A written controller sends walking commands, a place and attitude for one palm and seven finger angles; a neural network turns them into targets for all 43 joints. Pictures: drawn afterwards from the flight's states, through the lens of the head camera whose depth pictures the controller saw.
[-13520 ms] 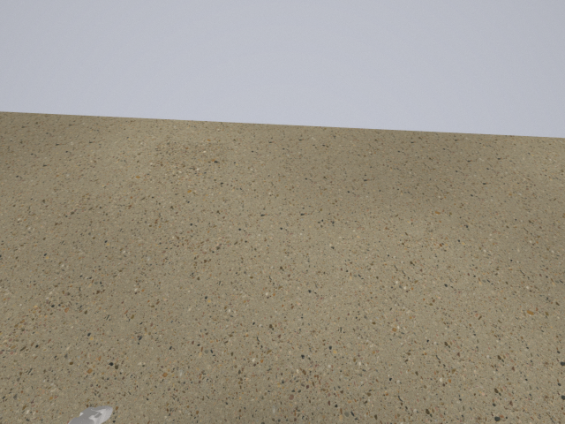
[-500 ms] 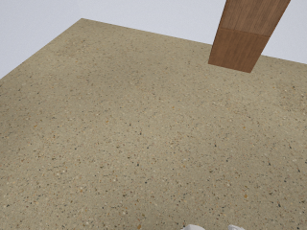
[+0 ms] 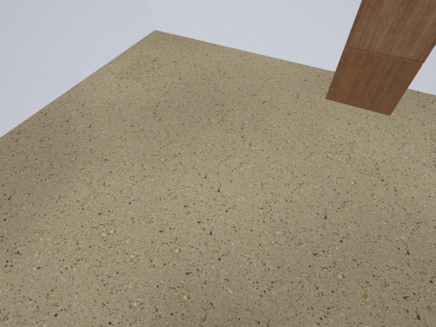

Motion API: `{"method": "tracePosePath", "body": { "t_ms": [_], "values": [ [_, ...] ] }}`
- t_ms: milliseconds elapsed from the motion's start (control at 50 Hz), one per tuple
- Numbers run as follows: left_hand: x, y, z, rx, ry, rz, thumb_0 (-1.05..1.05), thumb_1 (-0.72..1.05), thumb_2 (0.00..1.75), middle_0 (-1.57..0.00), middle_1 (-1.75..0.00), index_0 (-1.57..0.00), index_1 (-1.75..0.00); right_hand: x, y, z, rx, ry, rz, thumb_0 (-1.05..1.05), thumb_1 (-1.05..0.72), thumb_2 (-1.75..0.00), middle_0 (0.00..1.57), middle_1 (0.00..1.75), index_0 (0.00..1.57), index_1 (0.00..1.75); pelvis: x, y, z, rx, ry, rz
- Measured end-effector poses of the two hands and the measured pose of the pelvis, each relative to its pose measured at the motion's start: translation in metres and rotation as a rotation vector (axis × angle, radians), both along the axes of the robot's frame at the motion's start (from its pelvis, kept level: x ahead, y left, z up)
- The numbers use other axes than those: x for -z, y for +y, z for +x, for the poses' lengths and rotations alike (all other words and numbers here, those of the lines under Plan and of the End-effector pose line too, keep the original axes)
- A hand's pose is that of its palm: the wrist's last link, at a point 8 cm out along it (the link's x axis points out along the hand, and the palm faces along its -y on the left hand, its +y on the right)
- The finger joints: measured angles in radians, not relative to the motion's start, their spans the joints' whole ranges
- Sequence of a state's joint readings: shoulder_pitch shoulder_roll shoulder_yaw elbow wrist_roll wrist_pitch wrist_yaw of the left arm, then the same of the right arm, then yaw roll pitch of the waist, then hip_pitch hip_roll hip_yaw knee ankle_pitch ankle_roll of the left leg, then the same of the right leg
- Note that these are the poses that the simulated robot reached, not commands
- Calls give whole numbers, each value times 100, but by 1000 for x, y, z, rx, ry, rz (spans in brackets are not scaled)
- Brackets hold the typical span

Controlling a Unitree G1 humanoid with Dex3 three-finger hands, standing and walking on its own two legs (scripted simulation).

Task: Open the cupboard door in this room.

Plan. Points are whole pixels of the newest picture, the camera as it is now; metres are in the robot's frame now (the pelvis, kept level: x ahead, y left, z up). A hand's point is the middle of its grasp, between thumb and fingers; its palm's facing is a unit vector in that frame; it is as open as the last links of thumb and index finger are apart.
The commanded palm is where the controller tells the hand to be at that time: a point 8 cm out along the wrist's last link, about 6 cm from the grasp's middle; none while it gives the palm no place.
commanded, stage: turn or walk to find it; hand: left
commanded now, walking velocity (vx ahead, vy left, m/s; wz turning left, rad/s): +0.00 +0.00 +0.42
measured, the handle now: out of the picture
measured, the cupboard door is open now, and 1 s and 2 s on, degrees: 0 0 0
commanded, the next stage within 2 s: none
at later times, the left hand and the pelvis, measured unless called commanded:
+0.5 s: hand out of the picture +0.00 +0.19 -0.15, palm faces +0.21 -0.94 -0.28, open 7.4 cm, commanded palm none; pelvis -0.04 -0.02 +0.00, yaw +11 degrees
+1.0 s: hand out of the picture -0.11 +0.24 -0.17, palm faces +0.42 -0.87 -0.26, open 7.4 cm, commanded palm none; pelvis -0.07 +0.02 +0.00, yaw +24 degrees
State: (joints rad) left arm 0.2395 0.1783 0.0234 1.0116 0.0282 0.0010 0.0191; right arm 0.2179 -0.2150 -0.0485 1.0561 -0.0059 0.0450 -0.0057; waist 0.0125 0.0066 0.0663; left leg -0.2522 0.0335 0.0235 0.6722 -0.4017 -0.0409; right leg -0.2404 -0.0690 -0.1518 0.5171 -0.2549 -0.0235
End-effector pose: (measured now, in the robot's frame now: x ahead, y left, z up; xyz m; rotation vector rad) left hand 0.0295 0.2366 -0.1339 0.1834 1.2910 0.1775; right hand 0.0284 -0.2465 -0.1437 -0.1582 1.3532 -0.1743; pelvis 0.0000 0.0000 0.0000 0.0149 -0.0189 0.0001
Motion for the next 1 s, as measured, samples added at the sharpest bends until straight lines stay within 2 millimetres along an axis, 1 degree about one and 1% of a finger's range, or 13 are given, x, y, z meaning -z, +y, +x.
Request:
{"method": "tracePosePath", "body": {
  "t_ms": [80,140,200,300,380,420,520,620,720,820,860,920,1000],
  "values": [
    [17,17,-28,-60,54,-19,1,91,89,-20,-30,-20,-30,-2,18,4,-39,-19,-15,1,-90,-90,19,29,20,30,7,11,-6,-24,-6,-11],
    [16,25,-42,-83,93,-19,1,91,89,-20,-30,-20,-30,-7,30,7,-60,-38,-10,1,-90,-90,20,29,20,30,3,15,-10,-35,-6,-11],
    [10,29,-46,-103,89,-14,1,91,90,-20,-30,-20,-30,-9,34,10,-81,-42,-6,1,-91,-90,20,30,20,30,-1,15,-15,-59,1,-16],
    [0,26,-41,-117,35,13,1,91,90,-20,-29,-20,-29,-6,25,15,-110,-54,8,1,-91,-90,20,30,21,30,-2,8,-23,-99,17,-12],
    [-5,15,-34,-125,-38,48,1,91,90,-20,-29,-20,-29,6,7,19,-130,-63,24,1,-91,-90,20,30,21,30,4,-7,-28,-137,25,8],
    [-8,8,-35,-132,-67,63,1,91,90,-20,-29,-20,-29,12,-2,22,-141,-65,28,1,-90,-90,20,30,21,30,7,-13,-32,-160,15,-3],
    [-16,-7,-55,-179,-82,58,0,90,89,-20,-30,-20,-30,5,-16,34,-187,-62,19,1,-90,-90,20,29,20,30,0,-20,-37,-209,2,13],
    [-12,-14,-79,-223,-52,34,1,90,89,-20,-30,-20,-30,-2,-16,44,-238,-61,3,1,-91,-90,20,29,20,30,-2,-20,-42,-259,2,15],
    [-1,-7,-110,-286,-23,8,1,90,89,-20,-30,-20,-30,-7,4,56,-319,-57,-16,1,-91,-90,19,29,20,30,1,-11,-50,-309,7,10],
    [22,17,-149,-367,23,-11,1,90,89,-20,-30,-20,-30,-7,39,75,-407,-120,-35,1,-90,-90,19,29,20,30,14,9,-59,-358,10,-12],
    [24,25,-161,-386,56,-7,1,90,89,-20,-30,-20,-30,-11,51,78,-429,-144,-30,1,-90,-90,20,29,20,30,13,12,-63,-362,8,-10],
    [17,35,-168,-411,67,1,1,90,89,-20,-30,-20,-30,-18,64,77,-450,-154,-24,1,-90,-90,20,29,20,30,6,16,-66,-383,10,-23],
    [4,43,-164,-426,23,21,1,91,90,-20,-29,-20,-29,-19,74,74,-472,-143,-4,1,-90,-90,20,30,20,30,-1,18,-67,-410,15,-28]
  ]
}}
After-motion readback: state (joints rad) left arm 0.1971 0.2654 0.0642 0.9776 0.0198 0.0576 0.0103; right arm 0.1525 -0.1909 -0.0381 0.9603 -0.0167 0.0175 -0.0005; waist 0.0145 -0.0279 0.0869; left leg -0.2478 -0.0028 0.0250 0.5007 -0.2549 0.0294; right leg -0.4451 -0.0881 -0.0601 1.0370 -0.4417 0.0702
